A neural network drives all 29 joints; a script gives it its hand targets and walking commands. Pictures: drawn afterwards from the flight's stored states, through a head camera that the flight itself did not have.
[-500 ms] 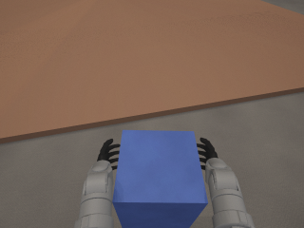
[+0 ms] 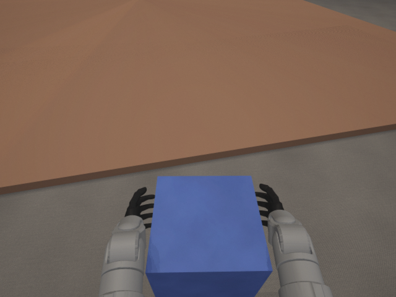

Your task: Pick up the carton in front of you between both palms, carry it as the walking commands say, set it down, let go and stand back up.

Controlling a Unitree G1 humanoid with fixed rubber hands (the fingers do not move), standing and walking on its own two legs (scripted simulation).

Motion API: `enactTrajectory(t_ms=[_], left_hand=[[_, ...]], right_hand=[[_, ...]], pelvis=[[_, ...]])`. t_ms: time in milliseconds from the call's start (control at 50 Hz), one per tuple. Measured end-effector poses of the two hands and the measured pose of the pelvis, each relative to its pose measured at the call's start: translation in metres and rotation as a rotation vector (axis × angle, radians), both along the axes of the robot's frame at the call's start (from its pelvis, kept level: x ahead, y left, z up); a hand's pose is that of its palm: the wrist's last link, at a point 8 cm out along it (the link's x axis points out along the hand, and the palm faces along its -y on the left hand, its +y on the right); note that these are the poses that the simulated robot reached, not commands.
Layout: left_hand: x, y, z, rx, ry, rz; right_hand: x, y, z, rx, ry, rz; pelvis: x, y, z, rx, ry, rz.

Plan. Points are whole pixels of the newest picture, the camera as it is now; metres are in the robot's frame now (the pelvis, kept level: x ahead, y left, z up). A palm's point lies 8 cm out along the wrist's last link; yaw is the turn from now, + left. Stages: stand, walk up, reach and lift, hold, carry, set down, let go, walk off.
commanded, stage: reach and lift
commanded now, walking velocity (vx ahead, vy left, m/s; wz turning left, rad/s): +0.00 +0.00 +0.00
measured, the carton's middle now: (204, 243) +0.28 +0.00 -0.05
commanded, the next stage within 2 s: hold in 0.18 s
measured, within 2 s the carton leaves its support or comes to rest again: neither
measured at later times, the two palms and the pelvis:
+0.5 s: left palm (131, 217) +0.28 +0.15 +0.06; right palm (278, 215) +0.28 -0.15 +0.05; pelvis +0.00 +0.00 +0.00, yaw +0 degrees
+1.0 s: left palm (139, 200) +0.31 +0.13 +0.08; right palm (283, 197) +0.31 -0.17 +0.07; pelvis +0.02 -0.02 -0.01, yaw +2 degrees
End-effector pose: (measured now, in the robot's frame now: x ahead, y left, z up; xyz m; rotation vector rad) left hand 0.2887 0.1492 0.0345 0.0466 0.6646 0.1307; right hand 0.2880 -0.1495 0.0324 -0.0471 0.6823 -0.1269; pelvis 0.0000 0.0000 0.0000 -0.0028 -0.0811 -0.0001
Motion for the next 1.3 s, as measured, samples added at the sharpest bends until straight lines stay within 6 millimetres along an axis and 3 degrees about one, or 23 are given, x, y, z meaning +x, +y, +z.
enactTrajectory(t_ms=[380, 740, 880, 1000, 1080, 1160, 1240, 1300], left_hand=[[-0.004, 0.0, 0.024, 0.004, -0.035, 0.001], [-0.006, -0.002, 0.026, 0.007, -0.021, 0.0], [0.003, -0.004, 0.034, -0.017, -0.062, 0.015], [0.021, -0.016, 0.044, -0.035, -0.075, 0.047], [0.035, -0.011, 0.049, -0.024, -0.012, 0.074], [0.061, 0.005, 0.056, -0.048, -0.011, 0.115], [0.094, 0.024, 0.053, -0.073, -0.043, 0.136], [0.119, 0.024, 0.05, -0.082, -0.003, 0.123]], right_hand=[[-0.006, 0.0, 0.021, 0.006, -0.035, -0.005], [-0.012, -0.002, 0.017, 0.02, -0.016, -0.018], [0.0, -0.004, 0.03, 0.032, -0.057, -0.026], [0.023, -0.016, 0.038, 0.044, -0.069, -0.013], [0.046, -0.011, 0.044, 0.062, -0.006, 0.006], [0.081, 0.005, 0.052, 0.068, -0.003, 0.031], [0.116, 0.024, 0.049, 0.098, -0.031, 0.016], [0.134, 0.024, 0.045, 0.073, 0.007, 0.008]], pelvis=[[-0.001, 0.0, 0.001, -0.001, -0.035, 0.001], [-0.011, 0.001, -0.001, -0.001, -0.053, -0.002], [-0.006, -0.004, -0.004, 0.004, 0.038, -0.015], [0.019, -0.018, -0.008, 0.004, 0.099, 0.028], [0.046, -0.017, 0.001, 0.025, 0.136, 0.05], [0.078, -0.008, 0.001, 0.03, 0.169, 0.054], [0.118, 0.004, -0.013, 0.034, 0.176, 0.029], [0.149, 0.009, -0.01, 0.026, 0.183, 0.002]])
